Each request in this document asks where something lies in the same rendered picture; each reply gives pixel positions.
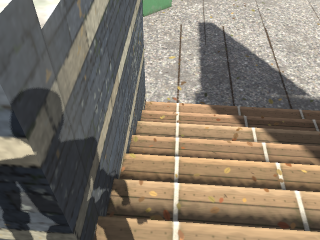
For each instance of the stairs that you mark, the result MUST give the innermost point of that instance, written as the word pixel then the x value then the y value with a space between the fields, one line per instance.
pixel 223 165

